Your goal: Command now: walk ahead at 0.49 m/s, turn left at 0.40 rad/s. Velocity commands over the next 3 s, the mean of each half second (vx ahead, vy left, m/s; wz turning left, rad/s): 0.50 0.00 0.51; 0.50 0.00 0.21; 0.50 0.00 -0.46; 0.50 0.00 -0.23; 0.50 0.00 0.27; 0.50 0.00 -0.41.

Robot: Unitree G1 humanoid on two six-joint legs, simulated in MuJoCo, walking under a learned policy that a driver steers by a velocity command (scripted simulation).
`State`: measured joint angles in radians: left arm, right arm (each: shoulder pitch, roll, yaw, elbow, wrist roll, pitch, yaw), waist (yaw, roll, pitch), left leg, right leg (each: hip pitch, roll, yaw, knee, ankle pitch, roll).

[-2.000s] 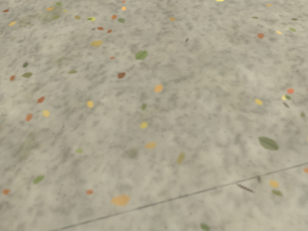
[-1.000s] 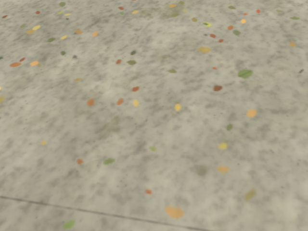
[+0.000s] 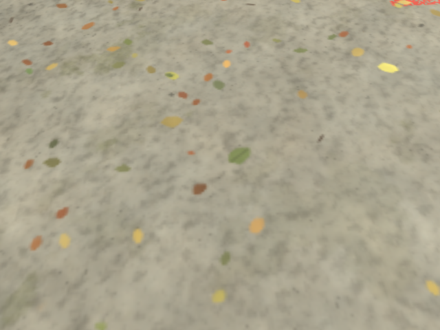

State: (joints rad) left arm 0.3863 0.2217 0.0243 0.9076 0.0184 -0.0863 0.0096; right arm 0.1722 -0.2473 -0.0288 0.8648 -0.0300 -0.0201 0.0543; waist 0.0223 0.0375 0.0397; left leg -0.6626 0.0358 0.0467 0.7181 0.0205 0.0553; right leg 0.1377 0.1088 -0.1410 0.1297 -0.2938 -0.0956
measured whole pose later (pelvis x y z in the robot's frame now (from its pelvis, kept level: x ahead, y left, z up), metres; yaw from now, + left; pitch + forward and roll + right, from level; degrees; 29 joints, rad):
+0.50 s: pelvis +0.29 +0.02 +0.00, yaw +17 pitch +2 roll +1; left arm 0.06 0.27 0.00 0.72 0.04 -0.03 -0.02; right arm 0.39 -0.28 -0.07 0.88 -0.01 -0.05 0.01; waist -0.08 -0.03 0.04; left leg -0.03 -0.15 -0.15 0.31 -0.29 0.12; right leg -0.64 -0.09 0.04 0.70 -0.07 0.05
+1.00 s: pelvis +0.55 +0.08 +0.01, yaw +22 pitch +2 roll -1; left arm 0.47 0.24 0.04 0.91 0.01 -0.07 -0.02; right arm 0.05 -0.24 0.00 0.74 -0.03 -0.04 0.04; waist 0.09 0.03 0.02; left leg -0.52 0.04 0.00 0.62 -0.15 0.00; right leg -0.06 0.04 0.00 0.31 -0.28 -0.02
